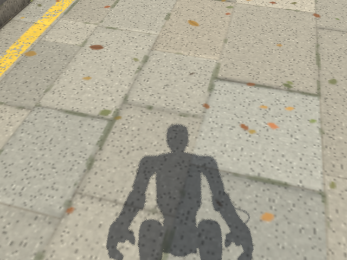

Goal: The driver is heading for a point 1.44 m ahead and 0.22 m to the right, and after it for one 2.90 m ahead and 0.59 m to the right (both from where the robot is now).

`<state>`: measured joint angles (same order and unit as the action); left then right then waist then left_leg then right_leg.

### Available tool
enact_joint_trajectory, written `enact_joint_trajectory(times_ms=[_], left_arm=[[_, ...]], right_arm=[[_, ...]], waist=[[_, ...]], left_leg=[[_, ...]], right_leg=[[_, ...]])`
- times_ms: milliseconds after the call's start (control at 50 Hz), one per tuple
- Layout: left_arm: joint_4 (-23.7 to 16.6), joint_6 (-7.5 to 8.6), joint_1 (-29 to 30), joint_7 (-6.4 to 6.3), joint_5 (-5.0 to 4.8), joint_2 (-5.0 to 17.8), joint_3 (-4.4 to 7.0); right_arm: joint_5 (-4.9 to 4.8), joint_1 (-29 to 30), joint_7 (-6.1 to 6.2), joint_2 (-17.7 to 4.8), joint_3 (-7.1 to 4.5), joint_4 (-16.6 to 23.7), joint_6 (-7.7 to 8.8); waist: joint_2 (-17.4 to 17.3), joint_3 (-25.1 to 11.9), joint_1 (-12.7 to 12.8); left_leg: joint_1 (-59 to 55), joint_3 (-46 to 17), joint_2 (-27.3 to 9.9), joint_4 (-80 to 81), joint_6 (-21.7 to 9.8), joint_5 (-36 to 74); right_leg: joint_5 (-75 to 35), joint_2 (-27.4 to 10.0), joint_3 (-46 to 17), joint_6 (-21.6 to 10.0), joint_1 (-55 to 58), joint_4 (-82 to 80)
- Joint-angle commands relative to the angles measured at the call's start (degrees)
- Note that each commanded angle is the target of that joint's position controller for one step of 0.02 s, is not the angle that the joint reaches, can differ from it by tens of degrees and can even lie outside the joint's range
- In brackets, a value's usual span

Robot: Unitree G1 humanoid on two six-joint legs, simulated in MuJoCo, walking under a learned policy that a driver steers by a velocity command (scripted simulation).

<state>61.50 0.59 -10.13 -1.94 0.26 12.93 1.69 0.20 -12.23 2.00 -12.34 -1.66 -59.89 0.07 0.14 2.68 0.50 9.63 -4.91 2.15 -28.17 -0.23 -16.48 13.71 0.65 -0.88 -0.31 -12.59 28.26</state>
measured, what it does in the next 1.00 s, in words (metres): walks ahead: right foot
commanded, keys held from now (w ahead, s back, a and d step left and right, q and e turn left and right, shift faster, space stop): no key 0.20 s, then w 0.80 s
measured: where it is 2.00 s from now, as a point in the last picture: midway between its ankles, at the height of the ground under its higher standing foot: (181, 185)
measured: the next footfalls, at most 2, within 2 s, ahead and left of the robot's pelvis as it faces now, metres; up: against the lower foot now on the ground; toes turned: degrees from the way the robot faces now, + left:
right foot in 0.90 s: +0.42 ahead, -0.12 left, +0.00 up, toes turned -2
left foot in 1.44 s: +0.72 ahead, +0.12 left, +0.00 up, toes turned +3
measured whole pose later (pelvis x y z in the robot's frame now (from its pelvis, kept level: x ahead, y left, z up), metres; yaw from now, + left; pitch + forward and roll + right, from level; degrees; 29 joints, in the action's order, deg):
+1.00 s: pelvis +0.29 -0.03 -0.01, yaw +1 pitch +1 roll +0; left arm 51.2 5.7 -3.7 2.2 -0.7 14.5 2.4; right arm -1.6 -23.0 0.2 -13.3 -1.7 -58.8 5.7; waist -0.7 2.4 -1.6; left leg 15.3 -3.5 -1.2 -67.7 -2.1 -23.4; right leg 8.5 1.9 3.9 -4.1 -23.7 30.7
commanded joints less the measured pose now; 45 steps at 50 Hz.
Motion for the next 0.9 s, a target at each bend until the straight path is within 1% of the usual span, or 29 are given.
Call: enact_joint_trajectory(times_ms=[20, 200, 220, 260, 300, 340, 360, 380, 400, 420, 440, 460, 480, 500, 520, 540, 560, 580, 600, 620, 660, 720, 760, 800, 820, 840, 860, 880, 900], left_arm=[[-1.44, 0.45, -0.78, -0.21, -0.02, 5.97, 0.86], [-0.61, 0.42, -2.58, -0.26, -0.09, 5.19, 0.49], [-0.01, 0.35, -3.64, -0.31, -0.06, 4.59, 0.32], [-0.08, 0.16, -4.09, -0.62, -0.74, 6.28, 0.92], [-0.64, 1.00, -5.04, -0.53, -1.19, 6.94, 1.16], [-0.09, 2.40, -8.82, -0.08, -1.64, 8.15, 1.77], [0.20, 2.79, -10.46, 0.15, -1.66, 9.45, 2.26], [-0.08, 2.96, -10.53, 0.28, -1.60, 10.30, 2.59], [-1.05, 3.05, -8.67, 0.37, -1.49, 10.26, 2.60], [-2.39, 3.05, -5.54, 0.53, -1.64, 10.11, 2.53], [-4.09, 2.84, -1.38, 0.72, -2.10, 9.86, 2.40], [-5.49, 2.72, 1.50, 0.83, -2.38, 8.95, 2.16], [-6.67, 3.12, 3.27, 1.06, -2.11, 5.73, 1.37], [-9.07, 4.40, 4.12, 1.14, -2.22, 2.97, 0.76], [-9.59, 5.35, 5.34, 1.19, -2.64, 5.38, 1.24], [-8.99, 5.95, 3.34, 1.77, -3.01, 5.91, 1.36], [-7.95, 6.27, 1.48, 2.27, -2.77, 5.70, 1.36], [-7.98, 6.58, 1.90, 2.49, -2.23, 6.04, 1.59], [-8.40, 6.69, 3.24, 2.75, -1.75, 6.30, 1.84], [-8.75, 6.62, 4.09, 3.06, -1.56, 5.66, 1.79], [-10.23, 6.19, 7.36, 3.49, -1.37, 3.65, 1.13], [-14.01, 5.85, 15.98, 3.81, -1.52, 1.65, -0.20], [-15.43, 5.60, 18.08, 4.10, -1.95, 2.90, -0.25], [-16.61, 5.55, 18.71, 4.42, -2.20, 4.64, 0.03], [-16.81, 5.66, 17.76, 4.57, -2.14, 5.74, 0.43], [-16.55, 5.77, 15.40, 4.61, -2.02, 7.08, 1.07], [-15.46, 5.73, 10.56, 4.46, -1.98, 8.72, 1.98], [-12.66, 5.47, 1.16, 4.10, -2.22, 10.79, 3.32], [-10.25, 5.08, -9.15, 3.53, -2.02, 13.50, 4.37]], right_arm=[[-0.02, -1.55, 0.21, -5.79, -0.85, 0.97, 0.49], [-0.07, -3.24, 0.31, -5.00, -0.36, -0.68, 0.58], [-0.06, -4.44, 0.35, -4.29, -0.16, -1.38, 0.53], [-0.60, -4.53, 0.62, -5.48, -0.57, -1.15, 0.49], [-0.95, -3.97, 0.55, -5.15, -0.53, -0.07, 1.49], [-1.27, -2.78, -0.07, -3.32, -0.24, 0.86, 3.17], [-1.41, -2.34, -0.50, -2.10, -0.03, 1.32, 3.85], [-1.53, -2.14, -0.85, -1.99, -0.04, 1.59, 4.30], [-1.54, -2.68, -1.12, -2.40, -0.21, 1.48, 4.60], [-1.53, -4.79, -1.28, -2.09, -0.26, 0.79, 4.83], [-1.58, -8.29, -1.27, -1.55, -0.26, -0.51, 4.97], [-1.45, -12.57, -1.14, -2.12, -0.62, -2.34, 4.95], [-1.17, -19.06, -0.89, -5.62, -1.66, -4.22, 4.91], [-1.37, -24.94, -1.40, -12.62, -3.36, -5.15, 5.19], [-0.33, -23.63, -1.79, -11.01, -2.72, -4.61, 6.00], [-0.23, -20.39, -1.88, -7.52, -1.78, -3.31, 6.67], [-0.51, -17.99, -2.18, -6.25, -1.35, -2.19, 6.95], [-0.78, -16.28, -2.42, -6.39, -1.21, -1.37, 6.76], [-0.66, -15.84, -2.42, -5.18, -0.69, -1.01, 6.36], [-0.40, -16.50, -2.27, -3.97, -0.27, -0.97, 5.83], [-0.04, -17.40, -1.58, -4.48, -0.15, -0.60, 5.03], [-0.02, -17.89, -0.63, -7.38, -0.48, 0.34, 4.81], [-0.62, -19.37, -0.49, -8.89, -0.97, -0.05, 5.08], [-1.30, -19.16, -0.50, -9.09, -1.36, -0.30, 5.13], [-1.32, -18.60, -0.52, -9.31, -1.57, -0.21, 4.97], [-1.12, -17.77, -0.53, -9.93, -1.85, 0.07, 4.71], [-0.78, -16.98, -0.55, -10.50, -2.15, 0.38, 4.24], [-0.33, -16.25, -0.60, -10.07, -2.03, 0.87, 3.66], [0.35, -15.53, -0.78, -9.16, -1.49, 2.27, 3.54]], waist=[[-0.31, -0.42, -0.08], [-0.19, -0.07, -0.13], [-0.05, -1.36, -0.18], [0.72, 1.26, -0.12], [2.04, 4.71, 0.25], [4.92, 4.47, 1.51], [7.72, 3.46, 1.57], [8.94, 3.17, 1.18], [8.33, 3.42, 0.05], [8.19, 3.64, -1.98], [8.10, 4.24, -4.59], [6.30, 4.85, -6.46], [-2.70, 2.70, -8.13], [-17.37, 1.76, -8.93], [-13.88, 4.32, -7.85], [-8.23, 5.48, -5.32], [-5.98, 4.35, -3.91], [-4.25, 4.11, -3.19], [-4.00, 3.87, -2.96], [-4.66, 3.21, -3.03], [-5.23, 3.36, -3.63], [-5.22, 5.39, -5.21], [-6.55, 6.11, -5.08], [-6.76, 6.44, -3.84], [-6.80, 5.43, -2.60], [-7.47, 3.01, -0.80], [-8.51, -1.05, 2.00], [-8.36, -6.82, 6.49], [-5.92, -13.75, 10.55]], left_leg=[[3.96, -1.27, -2.09, 5.50, -1.24, 6.73], [4.46, -0.76, -1.94, 5.58, -1.06, 6.26], [4.04, -0.11, -1.34, 5.81, -1.18, 0.73], [7.79, 1.00, 0.20, 3.92, -2.63, -16.32], [12.57, 0.23, -0.84, 2.15, -4.13, -22.11], [16.23, 1.74, -0.98, -3.52, -3.91, -16.22], [16.78, 4.11, -0.32, -8.07, -3.51, -11.32], [15.24, 5.04, -1.02, -11.41, -3.63, -8.15], [12.24, 4.86, -1.87, -12.25, -4.29, -7.62], [7.55, 5.26, -2.06, -9.40, -5.15, -8.13], [-0.05, 5.92, -1.68, -2.20, -6.11, -7.96], [-7.21, 4.35, -1.80, 3.72, -6.26, -5.57], [-15.14, -6.73, -8.67, 8.89, -7.59, -7.97], [-19.80, -27.40, -20.05, 18.21, -13.56, -16.58], [-17.86, -34.86, -24.17, 19.23, -16.59, -15.24], [-18.60, -30.43, -22.97, 18.04, -15.61, -11.07], [-19.11, -24.54, -20.54, 17.75, -13.73, -6.09], [-19.12, -20.26, -19.43, 18.22, -12.22, -0.39], [-18.12, -15.76, -17.95, 18.64, -10.94, 7.09], [-16.97, -11.84, -16.23, 19.08, -10.21, 12.54], [-13.57, -6.53, -13.97, 20.02, -9.98, 18.17], [-4.75, -1.99, -11.69, 22.89, -9.65, 17.40], [-4.40, -1.71, -13.12, 24.24, -9.86, 16.97], [-8.45, -1.13, -15.03, 23.03, -9.10, 20.69], [-10.96, -0.65, -15.80, 20.92, -8.39, 26.21], [-13.30, 0.15, -16.20, 17.07, -7.61, 36.73], [-14.50, 1.32, -15.86, 10.64, -6.72, 48.31], [-12.47, 3.10, -13.78, -0.19, -5.39, 54.51], [-0.80, 3.69, -11.74, -15.46, -3.87, 43.22]], right_leg=[[-3.80, -2.09, -1.99, -1.16, 1.78, -4.84], [-3.29, -1.91, -1.99, -1.38, 1.36, -5.05], [2.79, -1.43, -1.65, -1.51, 1.82, -5.53], [21.04, -0.73, -2.10, -3.19, -1.07, -5.26], [29.96, -3.79, -6.99, -5.85, -3.40, -7.22], [31.59, -9.37, -15.51, -9.32, 0.17, -10.83], [33.09, -13.50, -21.80, -11.60, 1.77, -14.34], [33.35, -16.80, -26.46, -13.35, 0.14, -17.16], [32.22, -17.49, -26.98, -13.48, -3.38, -18.22], [30.46, -16.22, -24.15, -12.30, -7.25, -18.04], [28.04, -13.06, -18.71, -10.12, -12.64, -16.57], [23.37, -8.94, -13.01, -7.72, -17.58, -11.27], [15.85, -3.71, -5.34, -4.59, -24.09, 3.59], [13.18, 1.95, 3.40, -2.06, -33.37, 19.48], [17.31, -0.15, -0.77, -2.63, -38.85, 30.42], [12.92, -2.70, -3.08, -3.54, -42.07, 35.99], [8.37, -4.17, -2.66, -4.07, -42.44, 37.63], [4.65, -5.46, -2.13, -4.10, -42.94, 36.81], [1.76, -6.58, -1.53, -3.71, -41.62, 34.85], [-0.31, -6.78, -0.30, -3.01, -39.64, 32.82], [-4.62, -6.15, 2.05, -1.35, -36.56, 26.60], [-12.42, -3.31, 5.03, -0.23, -26.49, 11.81], [-14.45, -2.42, 5.11, -0.75, -22.16, 7.10], [-14.56, -2.48, 3.80, -2.26, -21.32, 3.62], [-13.84, -2.08, 3.57, -3.18, -19.71, 2.38], [-12.57, -0.97, 4.01, -4.17, -16.14, 2.28], [-10.91, 0.72, 5.11, -5.33, -9.62, 3.05], [-10.61, 2.12, 5.93, -6.89, 1.95, 2.86], [-8.79, -4.93, -1.92, -9.61, 19.37, 4.57]])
